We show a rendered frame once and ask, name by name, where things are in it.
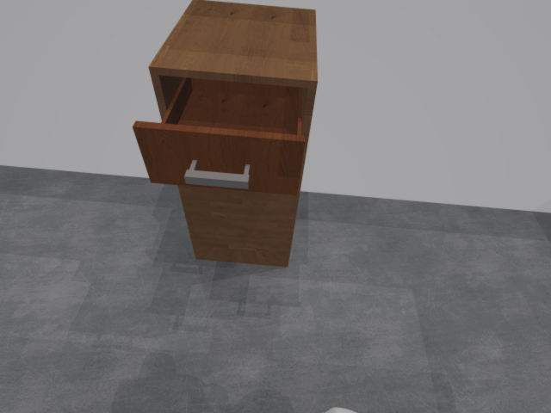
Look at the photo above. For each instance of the cabinet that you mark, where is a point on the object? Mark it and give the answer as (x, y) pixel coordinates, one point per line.
(247, 43)

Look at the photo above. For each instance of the handle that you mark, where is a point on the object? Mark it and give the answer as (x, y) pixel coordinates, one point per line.
(217, 179)

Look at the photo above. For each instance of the drawer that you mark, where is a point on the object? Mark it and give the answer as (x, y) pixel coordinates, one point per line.
(224, 126)

